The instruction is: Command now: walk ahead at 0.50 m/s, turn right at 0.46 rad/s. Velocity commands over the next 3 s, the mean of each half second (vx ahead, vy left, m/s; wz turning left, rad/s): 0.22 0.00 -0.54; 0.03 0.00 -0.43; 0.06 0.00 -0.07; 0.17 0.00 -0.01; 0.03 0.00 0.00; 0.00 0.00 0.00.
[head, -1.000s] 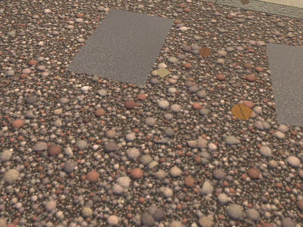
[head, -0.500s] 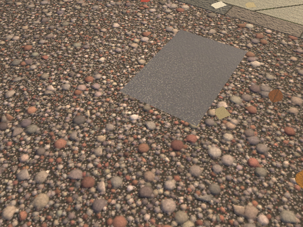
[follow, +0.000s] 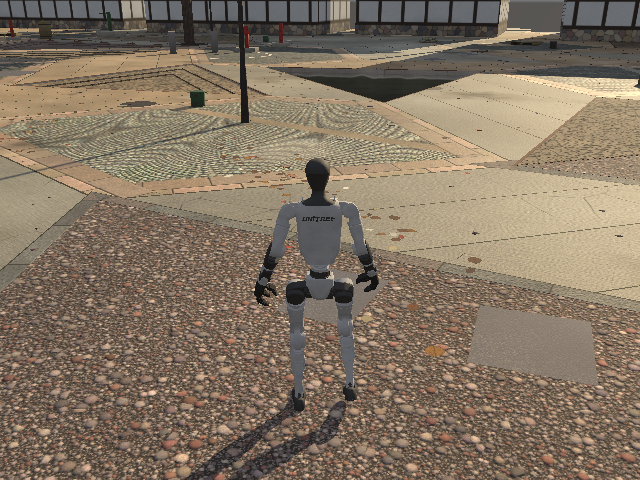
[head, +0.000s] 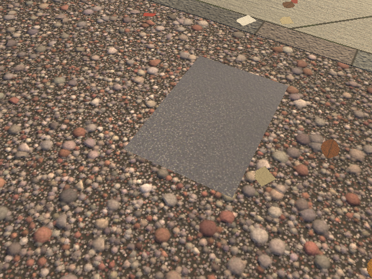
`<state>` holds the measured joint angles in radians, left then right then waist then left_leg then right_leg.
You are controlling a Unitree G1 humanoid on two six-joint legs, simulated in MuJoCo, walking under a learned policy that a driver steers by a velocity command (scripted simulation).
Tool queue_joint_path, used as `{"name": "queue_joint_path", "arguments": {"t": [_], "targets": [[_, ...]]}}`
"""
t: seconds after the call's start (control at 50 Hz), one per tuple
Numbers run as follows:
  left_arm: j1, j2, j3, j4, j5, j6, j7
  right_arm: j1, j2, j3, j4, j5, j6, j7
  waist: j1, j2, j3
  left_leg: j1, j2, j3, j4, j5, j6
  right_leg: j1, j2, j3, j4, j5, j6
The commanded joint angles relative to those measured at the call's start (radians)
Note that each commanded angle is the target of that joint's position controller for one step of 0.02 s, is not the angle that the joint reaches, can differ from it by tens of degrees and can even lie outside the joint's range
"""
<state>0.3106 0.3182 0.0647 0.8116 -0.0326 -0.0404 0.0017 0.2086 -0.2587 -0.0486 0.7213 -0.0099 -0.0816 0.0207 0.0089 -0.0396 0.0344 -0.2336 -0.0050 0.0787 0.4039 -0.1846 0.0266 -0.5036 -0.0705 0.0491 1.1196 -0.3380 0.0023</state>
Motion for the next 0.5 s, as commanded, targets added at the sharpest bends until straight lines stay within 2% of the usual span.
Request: {"name": "queue_joint_path", "arguments": {"t": [0.02,0.08,0.12,0.16,0.2,0.24,0.26,0.28,0.3,0.32,0.34,0.36,0.38,0.4,0.44,0.46,0.5], "targets": [[0.002,0.029,0.011,-0.079,0.005,0.011,0.0,-0.021,-0.113,-0.038,-0.03,-0.002,-0.032,-0.006,0.002,0.136,-0.011,0.103,0.28,-0.192,-0.263,0.163,0.171,-0.159,-0.071,0.052,-0.011,0.1,0.015],[-0.062,0.014,0.005,-0.114,0.019,0.013,-0.01,-0.044,-0.144,-0.049,-0.012,-0.004,-0.027,-0.021,0.006,0.11,0.021,0.082,0.252,-0.039,-0.243,0.424,0.159,-0.131,-0.055,0.019,-0.204,0.231,0.029],[-0.121,-0.002,-0.003,-0.138,0.024,0.008,-0.028,-0.04,-0.17,-0.056,-0.003,0.001,-0.014,-0.033,-0.016,0.107,0.016,0.07,0.233,0.04,-0.22,0.496,0.141,-0.056,-0.032,-0.031,-0.347,0.34,0.022],[-0.159,0.012,0.002,-0.165,0.023,0.012,-0.046,-0.019,-0.192,-0.063,0.011,0.013,-0.002,-0.041,-0.027,0.11,-0.005,0.112,0.25,0.06,-0.189,0.521,0.127,-0.018,-0.017,-0.047,-0.423,0.373,0.009],[-0.173,0.044,0.015,-0.189,0.025,0.022,-0.057,-0.02,-0.211,-0.071,0.019,0.034,0.01,-0.045,-0.016,0.116,-0.016,0.167,0.275,0.066,-0.129,0.531,0.108,-0.003,-0.005,-0.054,-0.466,0.316,-0.019],[-0.126,0.083,0.035,-0.194,0.033,0.031,-0.061,-0.039,-0.23,-0.081,0.017,0.055,0.023,-0.049,0.022,0.122,-0.05,0.192,0.277,0.078,0.007,0.634,0.083,0.077,0.039,-0.089,-0.504,0.236,-0.057],[-0.037,0.115,0.056,-0.174,0.034,0.032,-0.057,-0.048,-0.222,-0.08,0.014,0.06,0.03,-0.05,0.072,0.097,-0.095,0.173,0.243,0.1,0.157,0.641,0.055,0.199,0.079,-0.109,-0.57,0.275,-0.085],[0.055,0.177,0.083,-0.152,0.036,0.033,-0.039,0.003,-0.19,-0.069,0.019,0.045,0.032,-0.047,0.104,0.006,-0.155,0.088,0.171,0.122,0.38,0.496,-0.001,0.373,0.09,-0.07,-0.635,0.486,-0.123],[0.045,0.275,0.095,-0.169,0.029,0.039,-0.012,0.084,-0.082,-0.033,-0.006,-0.028,0.032,-0.039,0.017,-0.279,-0.214,-0.204,0.051,0.121,0.719,-0.349,-0.074,0.606,-0.144,0.245,-0.574,0.998,-0.225],[-0.002,0.288,0.083,-0.233,0.05,0.027,-0.022,0.16,-0.11,-0.023,-0.014,-0.016,0.031,-0.029,-0.002,-0.259,-0.424,-0.378,-0.068,-0.092,0.978,-0.582,-0.102,0.747,-0.323,0.655,-0.67,0.799,-0.44],[-0.031,0.216,0.07,-0.251,0.04,0.02,-0.034,0.067,-0.189,-0.042,-0.009,0.018,0.035,-0.025,0.057,-0.07,-0.403,-0.42,-0.016,-0.181,0.995,-0.475,-0.084,0.694,-0.272,0.575,-0.736,0.631,-0.397],[-0.074,0.18,0.059,-0.245,0.026,0.014,-0.033,-0.003,-0.185,-0.04,-0.033,0.028,0.039,-0.03,0.04,-0.037,-0.285,-0.454,0.01,-0.168,0.938,-0.38,-0.067,0.593,-0.22,0.472,-0.752,0.502,-0.341],[-0.11,0.152,0.051,-0.24,0.015,0.016,-0.027,-0.018,-0.171,-0.04,-0.02,0.013,0.047,-0.045,0.016,0.024,-0.212,-0.443,0.046,-0.171,0.867,-0.315,-0.069,0.489,-0.174,0.411,-0.765,0.416,-0.29],[-0.143,0.136,0.045,-0.245,0.018,0.022,-0.018,-0.025,-0.181,-0.043,-0.023,0.003,0.057,-0.055,-0.006,0.001,-0.174,-0.396,0.062,-0.18,0.8,-0.275,-0.069,0.389,-0.148,0.375,-0.782,0.392,-0.27],[-0.169,0.138,0.045,-0.26,0.042,0.03,-0.008,-0.005,-0.173,-0.045,-0.018,0.001,0.07,-0.056,-0.033,-0.044,-0.166,-0.304,0.041,-0.168,0.735,-0.231,-0.074,0.283,-0.109,0.339,-0.805,0.414,-0.255],[-0.169,0.143,0.048,-0.261,0.044,0.031,-0.002,0.002,-0.158,-0.041,-0.013,-0.001,0.072,-0.058,-0.035,-0.046,-0.173,-0.287,0.033,-0.165,0.693,-0.222,-0.082,0.268,-0.1,0.322,-0.804,0.44,-0.256],[-0.156,0.158,0.054,-0.259,0.037,0.036,0.01,-0.018,-0.14,-0.036,-0.015,-0.003,0.077,-0.062,-0.026,-0.038,-0.179,-0.284,0.021,-0.17,0.612,-0.199,-0.099,0.258,-0.089,0.321,-0.803,0.413,-0.256]]}}
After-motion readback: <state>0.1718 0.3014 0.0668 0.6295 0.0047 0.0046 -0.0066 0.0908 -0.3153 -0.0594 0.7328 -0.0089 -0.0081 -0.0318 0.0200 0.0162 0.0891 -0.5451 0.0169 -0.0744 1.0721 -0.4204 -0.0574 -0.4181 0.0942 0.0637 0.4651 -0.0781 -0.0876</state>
